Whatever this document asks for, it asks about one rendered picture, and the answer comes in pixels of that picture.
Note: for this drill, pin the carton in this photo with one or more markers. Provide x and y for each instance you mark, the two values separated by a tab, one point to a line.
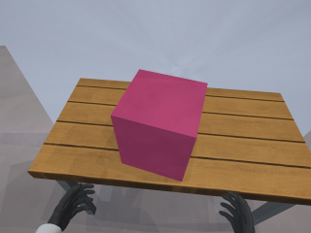
156	123

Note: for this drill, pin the left robot hand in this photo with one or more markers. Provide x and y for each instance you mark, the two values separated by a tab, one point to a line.
67	206

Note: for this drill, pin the left robot forearm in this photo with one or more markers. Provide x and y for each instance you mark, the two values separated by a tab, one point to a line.
49	228

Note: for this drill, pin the right robot hand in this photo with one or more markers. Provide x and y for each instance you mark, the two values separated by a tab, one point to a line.
242	220

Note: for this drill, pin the table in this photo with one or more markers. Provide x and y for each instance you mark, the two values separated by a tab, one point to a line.
247	142

